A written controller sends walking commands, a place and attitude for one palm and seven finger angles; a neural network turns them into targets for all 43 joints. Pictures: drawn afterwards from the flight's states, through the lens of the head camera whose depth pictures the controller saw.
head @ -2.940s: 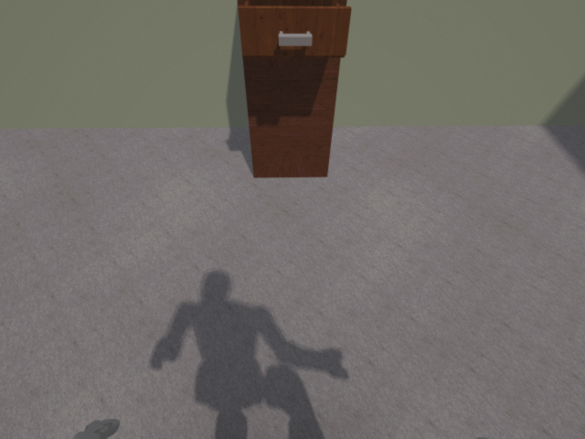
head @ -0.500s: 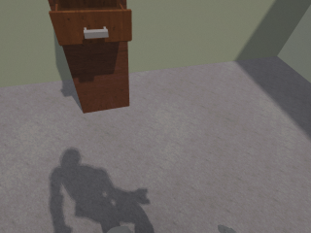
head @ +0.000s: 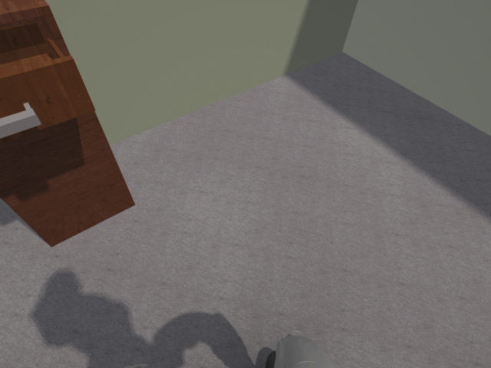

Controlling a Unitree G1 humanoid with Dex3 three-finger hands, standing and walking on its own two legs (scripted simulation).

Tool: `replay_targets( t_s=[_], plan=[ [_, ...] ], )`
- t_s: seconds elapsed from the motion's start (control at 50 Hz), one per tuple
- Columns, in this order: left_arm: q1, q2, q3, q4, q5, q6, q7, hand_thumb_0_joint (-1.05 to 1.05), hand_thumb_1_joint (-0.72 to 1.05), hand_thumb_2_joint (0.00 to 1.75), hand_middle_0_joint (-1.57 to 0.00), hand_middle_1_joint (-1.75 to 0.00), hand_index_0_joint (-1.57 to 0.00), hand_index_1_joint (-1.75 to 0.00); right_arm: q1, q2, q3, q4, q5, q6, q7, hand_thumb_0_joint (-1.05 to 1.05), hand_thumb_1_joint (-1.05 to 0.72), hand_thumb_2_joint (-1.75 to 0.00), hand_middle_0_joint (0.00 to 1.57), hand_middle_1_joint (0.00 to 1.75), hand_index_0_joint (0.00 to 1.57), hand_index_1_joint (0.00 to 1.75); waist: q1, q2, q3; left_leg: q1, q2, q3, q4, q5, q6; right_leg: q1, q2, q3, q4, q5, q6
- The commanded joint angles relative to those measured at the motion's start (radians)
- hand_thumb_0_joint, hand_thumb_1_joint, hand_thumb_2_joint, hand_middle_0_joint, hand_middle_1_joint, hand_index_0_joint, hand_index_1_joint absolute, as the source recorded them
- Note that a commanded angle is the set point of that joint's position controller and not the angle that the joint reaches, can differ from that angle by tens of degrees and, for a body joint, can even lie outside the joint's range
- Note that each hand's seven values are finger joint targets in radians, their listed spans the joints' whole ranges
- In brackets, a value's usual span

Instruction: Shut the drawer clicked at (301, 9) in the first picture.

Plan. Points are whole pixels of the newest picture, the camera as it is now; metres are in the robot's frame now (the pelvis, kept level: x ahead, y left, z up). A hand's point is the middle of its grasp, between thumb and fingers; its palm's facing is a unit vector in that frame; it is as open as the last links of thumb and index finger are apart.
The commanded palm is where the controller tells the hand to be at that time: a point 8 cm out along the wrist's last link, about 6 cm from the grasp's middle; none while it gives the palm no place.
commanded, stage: walk to a spot facing it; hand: left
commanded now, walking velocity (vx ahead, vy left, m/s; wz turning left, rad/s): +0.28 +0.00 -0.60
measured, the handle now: (8, 119) +0.58 +0.50 +0.04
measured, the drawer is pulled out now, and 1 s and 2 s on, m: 0.24 0.24 0.24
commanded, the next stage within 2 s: turn to face it in 0.10 s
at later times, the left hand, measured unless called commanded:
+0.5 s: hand (161, 316) +0.24 +0.17 -0.17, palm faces -0.01 -0.98 -0.19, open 7.3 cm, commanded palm none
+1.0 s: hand (129, 303) +0.26 +0.23 -0.16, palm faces +0.22 -0.94 -0.25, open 7.4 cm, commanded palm none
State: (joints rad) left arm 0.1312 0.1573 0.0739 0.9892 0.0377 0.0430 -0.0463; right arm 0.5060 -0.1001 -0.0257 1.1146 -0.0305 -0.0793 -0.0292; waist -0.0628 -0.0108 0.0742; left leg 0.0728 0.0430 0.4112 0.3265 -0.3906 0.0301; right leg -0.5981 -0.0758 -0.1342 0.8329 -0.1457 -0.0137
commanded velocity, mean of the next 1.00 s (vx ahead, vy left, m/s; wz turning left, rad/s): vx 0.04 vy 0.00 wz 0.40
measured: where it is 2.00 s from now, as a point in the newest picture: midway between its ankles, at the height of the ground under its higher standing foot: outside the picture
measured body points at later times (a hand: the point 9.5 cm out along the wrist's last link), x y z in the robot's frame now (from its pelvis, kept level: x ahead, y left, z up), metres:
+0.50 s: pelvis +0.19 -0.01 +0.00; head +0.20 +0.00 +0.45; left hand +0.25 +0.22 -0.16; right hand +0.26 -0.24 -0.14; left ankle +0.29 +0.10 -0.71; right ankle +0.14 -0.09 -0.74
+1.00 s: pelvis +0.21 +0.01 +0.00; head +0.25 +0.02 +0.45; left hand +0.25 +0.28 -0.14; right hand +0.30 -0.24 -0.14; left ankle +0.29 +0.09 -0.74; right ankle +0.21 -0.17 -0.68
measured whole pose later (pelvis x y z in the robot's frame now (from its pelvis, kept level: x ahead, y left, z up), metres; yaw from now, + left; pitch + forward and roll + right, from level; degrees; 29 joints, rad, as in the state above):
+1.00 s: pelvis +0.21 +0.01 +0.00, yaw +11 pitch +2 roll -3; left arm 0.17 0.23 0.10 0.93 0.02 0.05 0.02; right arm 0.24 -0.20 -0.08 0.95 -0.03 0.04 0.00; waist -0.04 0.02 0.04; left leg -0.39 -0.06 -0.07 0.43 -0.08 0.08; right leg -0.41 -0.04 0.00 0.90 -0.42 0.08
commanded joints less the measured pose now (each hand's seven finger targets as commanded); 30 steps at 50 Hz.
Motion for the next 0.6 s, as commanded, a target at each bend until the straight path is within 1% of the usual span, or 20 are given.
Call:
replay_targets(
  t_s=[0.0,0.04,0.06,0.08,0.1,0.12,0.14,0.16,0.18,0.2,0.26,0.3,0.34,0.44,0.46,0.5,0.52,0.54,0.56,0.58],
  plan=[
    [-0.083,0.03,-0.006,-0.108,-0.006,-0.053,0.004,0.0,0.9,0.9,-0.2,-0.3,-0.2,-0.3,0.088,-0.181,-0.036,-0.026,0.002,-0.005,-0.009,0.0,-0.9,-0.9,0.2,0.3,0.2,0.3,0.026,0.143,0.019,0.097,0.31,-0.083,0.077,1.117,0.059,-0.012,0.084,-0.087,-0.125,-0.118,-0.059],
    [0.068,0.071,0.007,-0.07,-0.004,-0.065,0.012,0.0,0.9,0.9,-0.2,-0.3,-0.2,-0.3,0.039,-0.226,-0.049,-0.053,0.009,-0.001,-0.004,0.0,-0.9,-0.9,0.2,0.3,0.2,0.3,0.099,0.155,-0.089,0.083,0.309,-0.054,0.294,1.272,0.036,0.184,0.132,-0.109,-0.192,-0.134,-0.09],
    [0.182,0.103,0.019,-0.038,-0.001,-0.076,0.014,0.0,0.9,0.9,-0.2,-0.3,-0.2,-0.3,0.002,-0.24,-0.052,-0.074,0.015,0.0,0.001,0.0,-0.9,-0.9,0.2,0.3,0.2,0.3,0.159,0.163,-0.15,-0.021,0.287,-0.039,0.472,1.193,0.011,0.384,0.143,-0.109,-0.269,-0.068,-0.102],
    [0.303,0.185,0.039,-0.005,-0.002,-0.088,0.02,0.0,0.9,0.9,-0.2,-0.3,-0.2,-0.3,-0.012,-0.218,-0.047,-0.097,0.03,0.002,0.014,0.0,-0.9,-0.9,0.2,0.3,0.2,0.3,0.215,0.072,-0.248,-0.289,0.262,-0.048,0.748,0.848,-0.024,0.709,0.013,0.049,-0.304,0.068,-0.164],
    [0.38,0.284,0.06,0.003,-0.015,-0.097,0.036,0.0,0.9,0.9,-0.2,-0.3,-0.2,-0.3,-0.026,-0.142,-0.038,-0.144,0.042,-0.004,0.012,0.0,-0.9,-0.9,0.2,0.3,0.2,0.3,0.213,-0.142,-0.36,-0.651,0.064,-0.117,1.089,-0.155,-0.094,0.96,-0.307,0.609,-0.342,0.411,-0.319],
    [0.358,0.323,0.067,0.001,-0.04,-0.085,0.049,0.0,0.9,0.9,-0.2,-0.3,-0.2,-0.3,-0.115,-0.154,-0.04,-0.171,0.038,-0.001,0.004,0.0,-0.9,-0.9,0.2,0.3,0.2,0.3,0.204,-0.082,-0.339,-0.753,0.057,-0.294,1.209,-0.206,-0.083,0.937,-0.358,0.664,-0.424,0.514,-0.371],
    [0.296,0.275,0.06,-0.014,-0.045,-0.072,0.055,0.0,0.9,0.9,-0.2,-0.3,-0.2,-0.3,-0.179,-0.142,-0.048,-0.191,0.031,0.005,0.0,0.0,-0.9,-0.9,0.2,0.3,0.2,0.3,0.177,0.043,-0.146,-0.771,0.104,-0.351,1.188,-0.097,-0.068,0.755,-0.328,0.529,-0.454,0.524,-0.343],
    [0.235,0.238,0.045,-0.031,-0.04,-0.082,0.055,0.0,0.9,0.9,-0.2,-0.3,-0.2,-0.3,-0.164,-0.123,-0.044,-0.192,0.024,0.014,0.008,0.0,-0.9,-0.9,0.2,0.3,0.2,0.3,0.127,0.011,-0.1,-0.735,0.134,-0.376,1.124,-0.002,-0.081,0.602,-0.262,0.469,-0.484,0.449,-0.221],
    [0.181,0.199,0.03,-0.037,-0.037,-0.092,0.057,0.0,0.9,0.9,-0.2,-0.3,-0.2,-0.3,-0.147,-0.126,-0.042,-0.168,0.016,0.03,0.008,0.0,-0.9,-0.9,0.2,0.3,0.2,0.3,0.084,-0.015,-0.053,-0.678,0.149,-0.385,1.071,0.036,-0.087,0.451,-0.24,0.406,-0.524,0.403,-0.198],
    [0.152,0.153,0.015,-0.037,-0.029,-0.104,0.063,0.0,0.9,0.9,-0.2,-0.3,-0.2,-0.3,-0.128,-0.112,-0.038,-0.146,0.01,0.045,0.006,0.0,-0.9,-0.9,0.2,0.3,0.2,0.3,0.056,-0.014,-0.02,-0.627,0.146,-0.387,1.027,0.045,-0.082,0.351,-0.222,0.341,-0.546,0.44,-0.196],
    [0.104,0.129,-0.001,-0.03,-0.016,-0.118,0.072,0.0,0.9,0.9,-0.2,-0.3,-0.2,-0.3,-0.026,-0.077,-0.027,-0.098,0.009,0.069,0.007,0.0,-0.9,-0.9,0.2,0.3,0.2,0.3,-0.02,-0.024,-0.07,-0.542,0.122,-0.373,0.866,0.075,-0.089,0.287,-0.147,0.16,-0.523,0.541,-0.169],
    [0.112,0.11,-0.011,-0.022,-0.021,-0.117,0.069,0.0,0.9,0.9,-0.2,-0.3,-0.2,-0.3,-0.066,-0.067,-0.018,-0.095,0.013,0.076,0.012,0.0,-0.9,-0.9,0.2,0.3,0.2,0.3,-0.011,-0.071,-0.076,-0.517,0.103,-0.356,0.75,0.142,-0.092,0.294,-0.105,0.11,-0.523,0.554,-0.146],
    [0.138,0.107,-0.016,-0.002,-0.02,-0.115,0.069,0.0,0.9,0.9,-0.2,-0.3,-0.2,-0.3,-0.13,-0.063,-0.012,-0.11,0.018,0.072,0.018,0.0,-0.9,-0.9,0.2,0.3,0.2,0.3,0.012,-0.103,-0.078,-0.512,0.084,-0.345,0.626,0.175,-0.089,0.349,-0.103,0.089,-0.51,0.57,-0.129],
    [0.193,0.138,-0.008,0.012,-0.015,-0.09,0.076,0.0,0.9,0.9,-0.2,-0.3,-0.2,-0.3,-0.311,-0.104,-0.013,-0.161,0.018,0.065,0.028,0.0,-0.9,-0.9,0.2,0.3,0.2,0.3,0.082,-0.123,-0.036,-0.513,0.044,-0.315,0.419,0.147,-0.074,0.482,-0.169,0.086,-0.447,0.561,-0.108],
    [0.197,0.149,-0.003,0.007,-0.015,-0.085,0.08,0.0,0.9,0.9,-0.2,-0.3,-0.2,-0.3,-0.325,-0.112,-0.016,-0.17,0.016,0.066,0.03,0.0,-0.9,-0.9,0.2,0.3,0.2,0.3,0.082,-0.119,-0.03,-0.498,0.036,-0.311,0.376,0.134,-0.069,0.499,-0.182,0.083,-0.413,0.566,-0.102],
    [0.19,0.165,0.004,-0.001,-0.02,-0.075,0.085,0.0,0.9,0.9,-0.2,-0.3,-0.2,-0.3,-0.259,-0.151,-0.028,-0.158,0.008,0.071,0.031,0.0,-0.9,-0.9,0.2,0.3,0.2,0.3,0.045,-0.079,-0.062,-0.368,0.019,-0.314,0.251,0.242,-0.051,0.483,-0.177,0.044,-0.266,0.521,-0.061],
    [0.192,0.165,0.007,-0.011,-0.025,-0.068,0.083,0.0,0.9,0.9,-0.2,-0.3,-0.2,-0.3,-0.186,-0.193,-0.041,-0.15,0.004,0.071,0.031,0.0,-0.9,-0.9,0.2,0.3,0.2,0.3,0.014,0.017,-0.111,-0.235,0.056,-0.37,0.196,0.489,-0.022,0.407,-0.141,-0.001,-0.122,0.377,-0.019],
    [0.218,0.124,0.006,-0.037,-0.039,-0.063,0.083,0.0,0.9,0.9,-0.2,-0.3,-0.2,-0.3,-0.126,-0.286,-0.06,-0.158,-0.004,0.068,0.028,0.0,-0.9,-0.9,0.2,0.3,0.2,0.3,0.007,0.281,-0.16,-0.084,0.28,-0.661,0.147,0.871,0.093,0.197,-0.023,-0.046,0.104,-0.079,0.053],
    [0.2,0.11,-0.004,-0.068,-0.037,-0.06,0.085,0.0,0.9,0.9,-0.2,-0.3,-0.2,-0.3,-0.096,-0.317,-0.061,-0.152,0.007,0.076,0.023,0.0,-0.9,-0.9,0.2,0.3,0.2,0.3,0.005,0.323,-0.184,-0.104,0.41,-0.808,0.069,1.027,0.22,0.135,0.035,0.032,0.328,-0.548,0.071],
    [0.164,0.133,0.002,-0.067,-0.029,-0.048,0.089,0.0,0.9,0.9,-0.2,-0.3,-0.2,-0.3,-0.137,-0.295,-0.06,-0.15,0.01,0.081,0.018,0.0,-0.9,-0.9,0.2,0.3,0.2,0.3,0.015,0.208,-0.165,-0.166,0.374,-0.787,0.012,0.716,0.222,0.111,0.007,0.109,0.388,-0.495,0.061]
  ],
)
